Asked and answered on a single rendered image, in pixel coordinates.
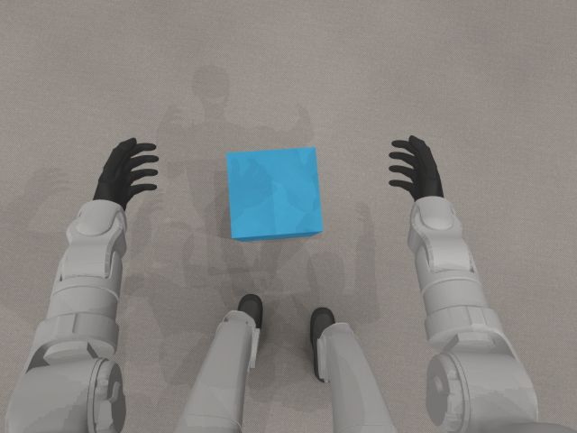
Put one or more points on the robot right foot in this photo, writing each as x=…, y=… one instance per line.
x=320, y=320

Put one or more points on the carton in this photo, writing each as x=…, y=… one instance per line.
x=274, y=194

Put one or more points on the right robot upper arm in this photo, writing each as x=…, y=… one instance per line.
x=470, y=392

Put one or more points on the robot left forearm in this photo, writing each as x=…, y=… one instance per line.
x=80, y=322

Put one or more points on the robot left thigh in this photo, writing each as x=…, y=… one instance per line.
x=215, y=404

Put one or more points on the robot right forearm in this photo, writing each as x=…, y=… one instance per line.
x=458, y=314

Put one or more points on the left robot upper arm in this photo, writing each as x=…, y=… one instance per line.
x=77, y=397

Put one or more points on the robot right hand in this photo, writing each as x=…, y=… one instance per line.
x=425, y=177

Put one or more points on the robot left hand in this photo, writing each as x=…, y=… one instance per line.
x=115, y=182

